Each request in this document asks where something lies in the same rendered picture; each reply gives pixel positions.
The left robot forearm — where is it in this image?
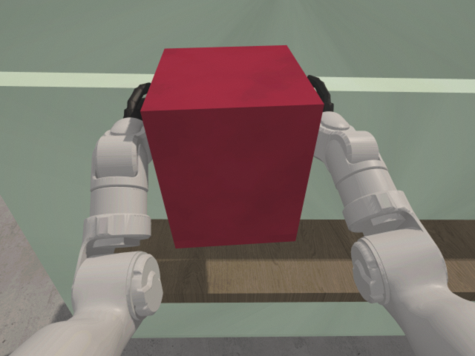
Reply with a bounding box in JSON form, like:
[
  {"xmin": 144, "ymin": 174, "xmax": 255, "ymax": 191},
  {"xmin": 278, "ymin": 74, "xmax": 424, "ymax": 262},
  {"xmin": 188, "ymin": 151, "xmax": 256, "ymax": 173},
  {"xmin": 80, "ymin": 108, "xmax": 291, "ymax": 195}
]
[{"xmin": 71, "ymin": 117, "xmax": 152, "ymax": 307}]

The robot left upper arm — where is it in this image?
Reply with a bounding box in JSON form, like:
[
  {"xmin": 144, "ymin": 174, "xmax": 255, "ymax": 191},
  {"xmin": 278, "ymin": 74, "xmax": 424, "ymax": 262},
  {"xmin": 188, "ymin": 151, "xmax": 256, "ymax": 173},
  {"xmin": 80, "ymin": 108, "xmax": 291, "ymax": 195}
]
[{"xmin": 9, "ymin": 251, "xmax": 163, "ymax": 356}]

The table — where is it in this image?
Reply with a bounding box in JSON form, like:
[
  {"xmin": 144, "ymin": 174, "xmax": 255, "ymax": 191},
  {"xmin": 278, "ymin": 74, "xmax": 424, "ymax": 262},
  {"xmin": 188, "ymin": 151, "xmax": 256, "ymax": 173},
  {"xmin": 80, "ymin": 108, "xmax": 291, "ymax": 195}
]
[{"xmin": 114, "ymin": 220, "xmax": 475, "ymax": 303}]

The robot right hand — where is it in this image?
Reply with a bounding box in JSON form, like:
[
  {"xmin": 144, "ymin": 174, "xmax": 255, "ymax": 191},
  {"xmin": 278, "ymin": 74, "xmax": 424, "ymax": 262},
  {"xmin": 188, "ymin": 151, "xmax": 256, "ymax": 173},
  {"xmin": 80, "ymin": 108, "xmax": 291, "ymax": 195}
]
[{"xmin": 307, "ymin": 75, "xmax": 334, "ymax": 112}]

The right robot forearm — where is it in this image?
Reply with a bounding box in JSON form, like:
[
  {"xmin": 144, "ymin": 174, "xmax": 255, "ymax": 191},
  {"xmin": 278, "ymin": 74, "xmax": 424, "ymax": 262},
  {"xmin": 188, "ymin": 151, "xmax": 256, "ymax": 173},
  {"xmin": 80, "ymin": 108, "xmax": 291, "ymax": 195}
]
[{"xmin": 313, "ymin": 111, "xmax": 448, "ymax": 284}]

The robot right upper arm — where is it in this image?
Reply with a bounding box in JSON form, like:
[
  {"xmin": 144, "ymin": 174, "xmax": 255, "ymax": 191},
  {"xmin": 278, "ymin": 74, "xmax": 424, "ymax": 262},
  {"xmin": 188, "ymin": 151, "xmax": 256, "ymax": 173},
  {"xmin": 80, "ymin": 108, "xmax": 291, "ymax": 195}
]
[{"xmin": 351, "ymin": 227, "xmax": 475, "ymax": 356}]

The carton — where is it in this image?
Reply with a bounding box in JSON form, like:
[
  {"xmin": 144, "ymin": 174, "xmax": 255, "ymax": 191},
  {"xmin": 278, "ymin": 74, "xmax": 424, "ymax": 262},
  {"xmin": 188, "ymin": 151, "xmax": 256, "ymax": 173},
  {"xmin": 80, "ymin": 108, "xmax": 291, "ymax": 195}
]
[{"xmin": 140, "ymin": 45, "xmax": 324, "ymax": 248}]

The robot left hand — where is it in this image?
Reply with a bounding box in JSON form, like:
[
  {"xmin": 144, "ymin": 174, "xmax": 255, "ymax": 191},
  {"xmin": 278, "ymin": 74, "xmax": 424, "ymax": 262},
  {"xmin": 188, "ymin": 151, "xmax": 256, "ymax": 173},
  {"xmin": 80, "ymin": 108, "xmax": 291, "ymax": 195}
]
[{"xmin": 123, "ymin": 82, "xmax": 151, "ymax": 120}]

